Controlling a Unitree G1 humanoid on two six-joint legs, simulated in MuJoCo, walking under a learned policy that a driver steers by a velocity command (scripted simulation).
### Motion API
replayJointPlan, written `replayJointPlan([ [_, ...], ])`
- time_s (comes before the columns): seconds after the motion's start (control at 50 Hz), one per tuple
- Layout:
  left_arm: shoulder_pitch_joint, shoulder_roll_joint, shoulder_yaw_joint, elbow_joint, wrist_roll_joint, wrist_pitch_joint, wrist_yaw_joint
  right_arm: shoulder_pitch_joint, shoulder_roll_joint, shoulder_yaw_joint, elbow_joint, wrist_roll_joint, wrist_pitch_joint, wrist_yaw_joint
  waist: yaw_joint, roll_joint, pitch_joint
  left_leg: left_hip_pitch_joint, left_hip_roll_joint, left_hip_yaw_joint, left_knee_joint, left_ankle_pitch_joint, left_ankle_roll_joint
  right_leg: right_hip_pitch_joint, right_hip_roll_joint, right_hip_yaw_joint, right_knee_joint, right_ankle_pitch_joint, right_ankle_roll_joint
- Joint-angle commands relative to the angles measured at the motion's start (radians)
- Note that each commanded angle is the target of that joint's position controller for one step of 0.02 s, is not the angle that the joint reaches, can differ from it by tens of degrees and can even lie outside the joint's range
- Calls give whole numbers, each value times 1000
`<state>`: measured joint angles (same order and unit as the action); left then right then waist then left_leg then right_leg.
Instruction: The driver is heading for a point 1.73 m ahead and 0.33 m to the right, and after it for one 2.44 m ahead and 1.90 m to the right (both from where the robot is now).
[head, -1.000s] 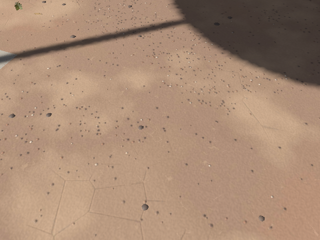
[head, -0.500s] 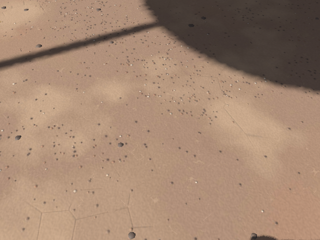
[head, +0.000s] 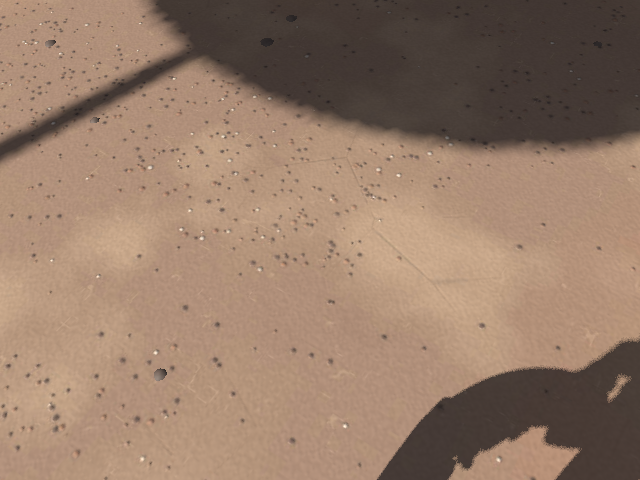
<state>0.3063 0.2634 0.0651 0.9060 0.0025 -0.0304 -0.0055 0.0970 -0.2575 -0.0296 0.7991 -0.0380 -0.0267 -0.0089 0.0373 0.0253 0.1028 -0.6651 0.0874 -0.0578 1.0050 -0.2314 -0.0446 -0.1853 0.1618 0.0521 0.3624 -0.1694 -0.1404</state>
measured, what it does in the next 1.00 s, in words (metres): steps on the spot, turning right: left foot, then right foot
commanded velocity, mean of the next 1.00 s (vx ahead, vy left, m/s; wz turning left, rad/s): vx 0.04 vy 0.00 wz -0.49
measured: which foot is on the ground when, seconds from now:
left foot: up 0.00-0.26, down 0.28-0.74, up 0.76-1.00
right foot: down 0.00-0.28, up 0.30-0.72, down 0.74-1.00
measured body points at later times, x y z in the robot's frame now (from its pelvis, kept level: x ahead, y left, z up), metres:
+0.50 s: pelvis +0.11 +0.05 +0.00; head +0.15 +0.07 +0.45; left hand +0.30 +0.30 -0.13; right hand +0.16 -0.25 -0.10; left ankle +0.19 +0.13 -0.74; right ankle +0.04 -0.05 -0.65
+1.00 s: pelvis +0.08 +0.02 +0.00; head +0.08 -0.01 +0.45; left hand +0.33 +0.17 -0.09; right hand +0.01 -0.25 -0.14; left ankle +0.14 +0.15 -0.69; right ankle +0.05 -0.05 -0.74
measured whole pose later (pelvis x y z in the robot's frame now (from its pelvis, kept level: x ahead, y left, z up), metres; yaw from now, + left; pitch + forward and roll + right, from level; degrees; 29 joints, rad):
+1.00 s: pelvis +0.08 +0.02 +0.00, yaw -29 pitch -1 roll +1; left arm 0.17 0.23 0.01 0.75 0.02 0.02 0.01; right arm 0.26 -0.29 -0.05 0.81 -0.02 0.08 0.00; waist -0.02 0.05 0.05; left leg -0.36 0.02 0.00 0.85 -0.38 -0.03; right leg -0.17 0.06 0.03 0.39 -0.20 -0.07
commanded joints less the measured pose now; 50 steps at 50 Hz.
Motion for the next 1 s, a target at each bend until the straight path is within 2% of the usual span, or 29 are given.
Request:
replayJointPlan([
  [0.02, 47, 149, 32, -62, -3, 7, 16, 46, -75, -14, -50, 6, 16, -1, -16, -82, -157, 66, -42, 48, -55, 87, -12, 66, -242, 173, 5, 801, -29],
  [0.1, 101, 157, 37, -69, 6, 28, 32, -51, -95, -8, -90, 15, 20, -5, 25, -98, -141, 10, -63, 19, -152, 81, -4, 172, -266, 263, 48, 763, -21],
  [0.16, 103, 167, 42, -82, 16, 40, 39, -79, -111, -4, -107, 23, 12, -11, 33, -107, -125, 27, -91, -1, -230, 16, 13, 214, -278, 324, 103, 795, -36],
  [0.2, 72, 178, 46, -100, 21, 45, 39, -49, -124, -4, -106, 29, 3, -16, 15, -116, -121, 111, -109, -17, -319, -24, 34, 198, -272, 370, 140, 777, -34],
  [0.24, -6, 188, 49, -126, 13, 43, 33, 44, -137, -7, -88, 29, -9, -25, -45, -125, -123, 308, -133, -15, -508, 10, 60, 116, -220, 391, 196, 702, 7],
  [0.26, -54, 182, 45, -145, -2, 35, 28, 127, -152, -12, -73, 19, -22, -34, -97, -94, -152, 490, -84, -48, -641, 184, 83, 30, -171, 373, 291, 624, 50],
  [0.28, -7, 112, 25, -179, -18, 26, 24, 189, -237, -29, -82, 14, -25, -50, -82, 102, -276, 722, 191, -264, -625, 539, 157, -90, -94, 241, 531, 181, 100],
  [0.3, 123, 118, 34, -170, -15, 42, 33, 157, -257, -32, -96, 34, 1, -44, -21, 255, -349, 781, 381, -513, -618, 879, 327, -251, 79, 84, 704, -573, 115],
  [0.32, 135, 177, 43, -130, 28, 59, 39, 153, -189, -24, -99, 44, 16, -38, -7, 109, -297, 698, 375, -478, -609, 805, 351, -282, -17, 67, 844, -526, 126],
  [0.34, 75, 183, 49, -123, 33, 70, 31, 108, -125, -6, -114, 41, 21, -39, -10, 30, -214, 608, 297, -350, -627, 683, 317, -285, -44, 66, 871, -437, 137],
  [0.36, 41, 169, 49, -131, 27, 82, 20, 53, -105, 1, -127, 32, 29, -40, 4, 21, -164, 542, 225, -244, -666, 529, 273, -281, -68, 56, 860, -372, 152],
  [0.4, 22, 154, 43, -143, 17, 101, -3, 27, -127, -5, -133, 13, 31, -43, 3, 119, -130, 476, 143, -122, -698, 440, 244, -272, -76, 23, 874, -288, 179],
  [0.44, 8, 148, 39, -156, 5, 107, -14, 48, -134, -11, -128, 9, 25, -37, -3, 121, -147, 480, 138, -72, -702, 440, 253, -271, -72, 9, 860, -259, 189],
  [0.52, -61, 134, 28, -189, 14, 116, -23, 96, -150, -24, -115, 10, 23, -33, -30, 115, -144, 519, 176, -53, -729, 281, 275, -303, -111, -9, 741, -245, 190],
  [0.6, -121, 106, 10, -222, 11, 117, -39, 98, -175, -39, -114, 4, 28, -20, -47, 133, -135, 479, 189, -1, -735, 135, 261, -212, -151, -54, 537, -261, 169],
  [0.66, -134, 112, 6, -241, 4, 110, -42, 109, -200, -52, -109, 1, 36, -9, -56, 152, -147, 465, 206, 25, -700, 135, 247, -124, -145, -100, 407, -286, 141],
  [0.68, -128, 109, 4, -244, 3, 106, -41, 117, -207, -55, -104, 4, 40, -7, -55, 151, -151, 461, 209, 26, -676, 166, 241, -92, -139, -104, 346, -280, 130],
  [0.7, -96, 99, 1, -236, 5, 99, -38, 115, -211, -57, -100, 11, 45, -4, -33, 135, -156, 443, 202, 45, -632, 206, 222, -31, -129, -114, 241, -228, 114],
  [0.72, -52, 99, 0, -219, 10, 89, -32, 124, -208, -57, -92, 19, 51, -2, -12, 106, -156, 397, 187, 76, -572, 216, 181, 54, -117, -111, 99, -137, 97],
  [0.74, -40, 132, 4, -215, 21, 77, -22, 175, -181, -55, -78, 18, 54, 5, -14, -17, -141, 317, 139, 133, -456, 99, 108, 116, -181, 24, -58, -94, 80],
  [0.76, -68, 261, 27, -253, 25, 70, -12, 197, -70, -26, -133, 16, 59, 16, -47, -335, -137, 89, -20, 239, -227, -318, 13, 170, -507, 448, -139, 30, -14],
  [0.78, -29, 273, 38, -241, 32, 66, -5, 82, -127, -36, -144, 12, 79, -6, 33, -224, -87, 123, -52, 95, -88, -366, 15, -11, -548, 411, -113, 202, -112],
  [0.8, -69, 214, 20, -233, 31, 63, 0, 85, -124, -39, -137, 28, 90, -5, -12, -172, -72, 156, -43, 51, -36, -298, 23, -35, -479, 316, -102, 229, -110],
  [0.82, -135, 166, 4, -233, 24, 61, 3, 119, -122, -40, -113, 36, 90, 1, -52, -160, -51, 175, -40, 42, -33, -220, 30, -51, -410, 233, -107, 205, -75],
  [0.84, -179, 148, -2, -240, 22, 59, 8, 151, -134, -46, -90, 29, 86, 3, -72, -175, -64, 176, -48, 53, -30, -167, 34, -15, -356, 185, -102, 213, -46],
  [0.86, -182, 126, -9, -241, 15, 53, 15, 182, -142, -49, -66, 15, 85, 5, -70, -189, -85, 186, -56, 66, -5, -142, 30, 17, -335, 151, -87, 309, -47],
  [0.88, -167, 105, -18, -235, 12, 48, 16, 192, -140, -50, -55, 13, 84, 7, -66, -166, -115, 204, -61, 62, 4, -139, 25, 47, -333, 138, -74, 379, -51],
  [0.92, -138, 97, -24, -216, 9, 40, 18, 179, -115, -44, -50, 22, 88, 11, -55, -131, -131, 215, -59, 53, -46, -137, 16, 95, -344, 134, -66, 403, -56],
  [1.0, -100, 104, -27, -176, 17, 36, 23, 140, -85, -31, -44, 23, 95, 2, -20, -152, -108, 276, -65, 54, -240, -176, 20, 111, -352, 166, -60, 303, -64],
])
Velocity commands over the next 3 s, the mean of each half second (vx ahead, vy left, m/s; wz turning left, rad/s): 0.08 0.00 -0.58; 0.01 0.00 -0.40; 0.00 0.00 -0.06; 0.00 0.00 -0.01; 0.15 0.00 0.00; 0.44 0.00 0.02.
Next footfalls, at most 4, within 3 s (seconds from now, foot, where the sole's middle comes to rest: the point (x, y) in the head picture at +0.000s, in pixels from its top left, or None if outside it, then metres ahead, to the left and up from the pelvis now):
0.28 left None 0.23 0.12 -0.78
0.74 right None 0.08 -0.06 -0.78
1.14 left None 0.16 0.12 -0.78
2.94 left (428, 444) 0.50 -0.15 -0.78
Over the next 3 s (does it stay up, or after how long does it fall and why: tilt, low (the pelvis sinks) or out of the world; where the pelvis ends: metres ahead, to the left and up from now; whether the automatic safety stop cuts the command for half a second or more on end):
stays up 0.35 -0.13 -0.03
